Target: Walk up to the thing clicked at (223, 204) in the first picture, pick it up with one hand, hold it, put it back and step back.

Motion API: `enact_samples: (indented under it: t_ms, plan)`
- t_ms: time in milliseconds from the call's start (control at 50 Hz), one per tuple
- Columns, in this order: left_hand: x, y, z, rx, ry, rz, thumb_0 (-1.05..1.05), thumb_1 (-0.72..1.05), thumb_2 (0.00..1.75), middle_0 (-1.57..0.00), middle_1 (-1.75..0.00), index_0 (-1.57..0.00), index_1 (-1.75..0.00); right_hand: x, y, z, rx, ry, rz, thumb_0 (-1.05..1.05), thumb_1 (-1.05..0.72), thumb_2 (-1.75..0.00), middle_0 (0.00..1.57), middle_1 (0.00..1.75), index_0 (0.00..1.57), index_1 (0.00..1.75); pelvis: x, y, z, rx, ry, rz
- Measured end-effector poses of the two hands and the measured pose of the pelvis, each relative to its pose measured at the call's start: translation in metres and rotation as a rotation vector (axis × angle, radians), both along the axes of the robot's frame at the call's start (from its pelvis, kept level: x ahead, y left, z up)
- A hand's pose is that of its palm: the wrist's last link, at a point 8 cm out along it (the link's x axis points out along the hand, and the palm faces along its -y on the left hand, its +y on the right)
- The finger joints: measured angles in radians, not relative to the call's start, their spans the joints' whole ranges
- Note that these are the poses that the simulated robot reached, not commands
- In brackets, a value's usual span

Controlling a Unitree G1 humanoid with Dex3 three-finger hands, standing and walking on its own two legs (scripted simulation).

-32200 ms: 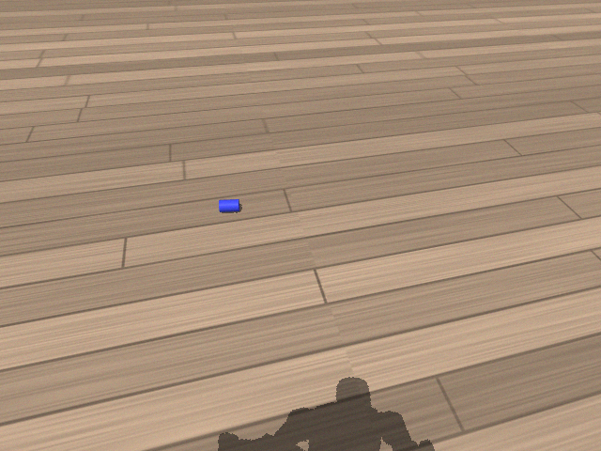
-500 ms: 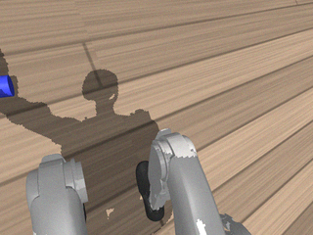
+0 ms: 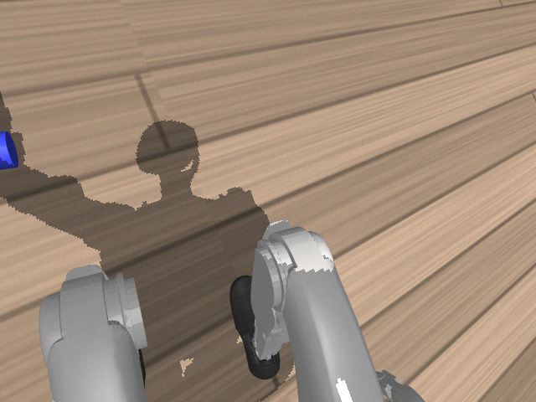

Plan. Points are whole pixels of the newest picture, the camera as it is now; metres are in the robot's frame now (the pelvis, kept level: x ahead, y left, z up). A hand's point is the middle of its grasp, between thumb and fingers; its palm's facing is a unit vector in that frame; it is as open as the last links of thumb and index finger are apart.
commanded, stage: approach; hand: left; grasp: from above
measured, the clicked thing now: out of the picture +0.51 +0.33 -0.30
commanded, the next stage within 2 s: close in in 0.72 s
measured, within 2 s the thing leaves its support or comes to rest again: neither
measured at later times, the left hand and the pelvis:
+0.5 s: hand out of the picture +0.52 +0.31 -0.17, palm faces -0.42 -0.05 -0.91, open 14.3 cm; pelvis +0.00 +0.00 +0.00, yaw +0 degrees
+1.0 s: hand out of the picture +0.51 +0.33 -0.19, palm faces -0.45 -0.07 -0.89, open 14.2 cm; pelvis +0.00 +0.00 +0.00, yaw -1 degrees
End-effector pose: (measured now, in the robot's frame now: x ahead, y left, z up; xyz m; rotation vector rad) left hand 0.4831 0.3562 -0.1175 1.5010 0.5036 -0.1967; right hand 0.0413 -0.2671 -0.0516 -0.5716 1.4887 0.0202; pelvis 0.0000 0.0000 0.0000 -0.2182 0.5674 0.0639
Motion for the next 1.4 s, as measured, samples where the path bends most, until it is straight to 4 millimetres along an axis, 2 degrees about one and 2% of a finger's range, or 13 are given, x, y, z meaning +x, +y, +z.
enact_samples:
  t_ms: [120, 320, 400, 520, 620, 720, 880, 1000, 1220, 1400]
  plan:
    - [0.004, -0.004, 0.0, -0.007, 0.014, 0.001, 0.0, -0.57, 1.05, -0.09, -0.96, -0.06, -0.99, 0.003, 0.002, -0.001, 0.004, -0.009, 0.008, 0.0, -0.89, -0.89, 0.21, 0.3, 0.2, 0.3, -0.001, 0.0, 0.0, 0.002, 0.001, 0.001]
    - [0.04, -0.042, 0.0, -0.026, -0.04, -0.067, 0.0, -0.58, 1.06, -0.09, -0.97, -0.06, -1.0, -0.011, 0.001, 0.008, -0.029, 0.002, -0.03, 0.0, -0.9, -0.9, 0.21, 0.3, 0.2, 0.3, 0.001, 0.001, -0.001, -0.004, 0.014, -0.005]
    - [0.046, -0.05, 0.002, -0.003, -0.051, -0.057, 0.0, -0.58, 1.06, -0.1, -0.96, -0.07, -0.99, -0.021, 0.003, 0.009, -0.016, 0.013, -0.064, 0.0, -0.9, -0.9, 0.2, 0.29, 0.2, 0.3, 0.003, 0.001, 0.001, -0.003, 0.024, -0.008]
    - [0.035, -0.041, 0.003, 0.031, 0.004, 0.012, 0.0, -0.57, 1.04, -0.11, -0.94, -0.08, -0.97, -0.029, 0.008, 0.003, 0.034, 0.031, -0.085, 0.0, -0.9, -0.89, 0.21, 0.3, 0.2, 0.3, 0.002, -0.001, 0.003, 0.009, 0.024, -0.01]
    - [0.019, -0.023, -0.004, 0.007, 0.061, 0.073, 0.0, -0.56, 1.03, -0.11, -0.93, -0.08, -0.96, -0.023, 0.006, -0.001, 0.036, 0.022, -0.055, 0.0, -0.9, -0.89, 0.21, 0.3, 0.2, 0.3, -0.001, -0.002, 0.002, 0.012, 0.005, -0.007]
    - [0.018, -0.012, -0.006, -0.021, 0.047, 0.044, 0.0, -0.55, 1.02, -0.12, -0.94, -0.09, -0.97, -0.015, -0.001, 0.001, -0.008, 0.034, -0.009, 0.0, -0.9, -0.9, 0.21, 0.3, 0.2, 0.3, -0.004, -0.002, -0.001, 0.007, -0.009, -0.005]
    - [0.03, -0.019, -0.001, -0.028, -0.014, -0.046, 0.0, -0.55, 1.04, -0.13, -0.95, -0.1, -0.98, -0.003, -0.006, 0.014, -0.071, 0.032, 0.01, 0.0, -0.9, -0.9, 0.2, 0.3, 0.2, 0.3, 0.0, 0.002, 0.0, -0.016, 0.002, -0.003]
    - [0.028, -0.026, -0.011, -0.018, 0.023, -0.046, 0.0, -0.54, 1.03, -0.12, -0.93, -0.1, -0.96, -0.002, 0.0, 0.017, -0.057, 0.014, 0.002, 0.0, -0.9, -0.9, 0.2, 0.29, 0.2, 0.3, 0.001, 0.005, 0.003, -0.021, 0.009, -0.003]
    - [0.023, -0.026, -0.038, -0.031, 0.033, -0.005, 0.0, -0.53, 1.02, -0.12, -0.9, -0.09, -0.93, -0.02, 0.011, 0.011, -0.028, 0.042, 0.003, 0.0, -0.89, -0.9, 0.21, 0.3, 0.2, 0.3, -0.003, 0.004, -0.004, -0.019, -0.013, -0.012]
    - [0.025, -0.029, -0.059, -0.029, 0.034, -0.012, 0.0, -0.55, 1.03, -0.11, -0.9, -0.07, -0.94, -0.034, 0.013, 0.016, -0.038, 0.085, 0.014, 0.0, -0.89, -0.9, 0.21, 0.3, 0.2, 0.3, -0.002, 0.003, -0.009, -0.026, -0.028, -0.024]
